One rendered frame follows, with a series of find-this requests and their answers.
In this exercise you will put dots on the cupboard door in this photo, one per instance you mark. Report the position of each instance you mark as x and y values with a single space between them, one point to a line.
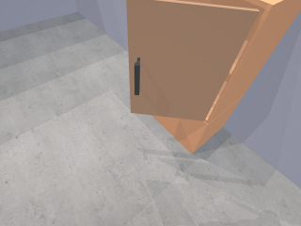
186 51

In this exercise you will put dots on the handle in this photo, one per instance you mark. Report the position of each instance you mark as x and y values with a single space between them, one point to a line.
137 76

